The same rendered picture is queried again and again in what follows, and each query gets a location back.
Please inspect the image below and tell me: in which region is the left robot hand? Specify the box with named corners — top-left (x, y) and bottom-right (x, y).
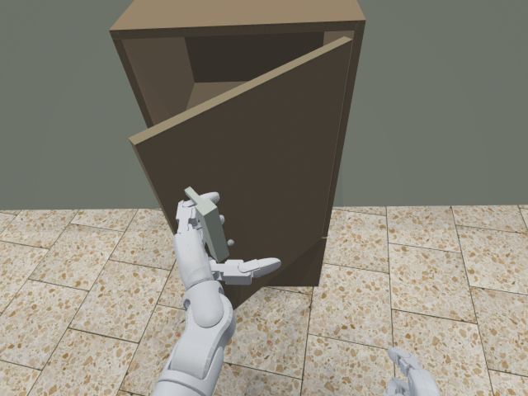
top-left (172, 192), bottom-right (281, 291)

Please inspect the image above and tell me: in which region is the handle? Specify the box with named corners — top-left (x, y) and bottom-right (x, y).
top-left (184, 186), bottom-right (229, 263)

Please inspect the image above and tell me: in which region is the right robot hand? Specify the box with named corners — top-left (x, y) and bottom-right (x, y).
top-left (382, 347), bottom-right (442, 396)

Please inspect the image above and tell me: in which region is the cupboard door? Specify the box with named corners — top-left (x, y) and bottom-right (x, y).
top-left (128, 36), bottom-right (352, 310)

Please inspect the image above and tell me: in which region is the robot left forearm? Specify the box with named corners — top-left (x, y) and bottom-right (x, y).
top-left (151, 280), bottom-right (236, 396)

